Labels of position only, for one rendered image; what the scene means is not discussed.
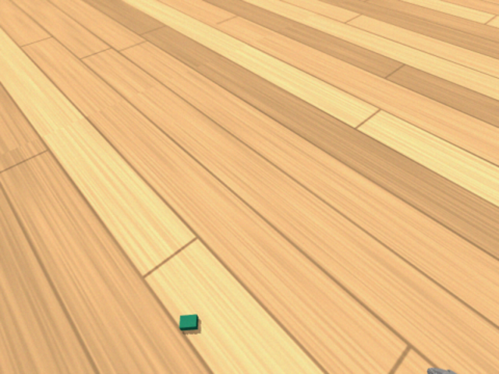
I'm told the small box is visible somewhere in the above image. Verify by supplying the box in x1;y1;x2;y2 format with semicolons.
179;314;198;331

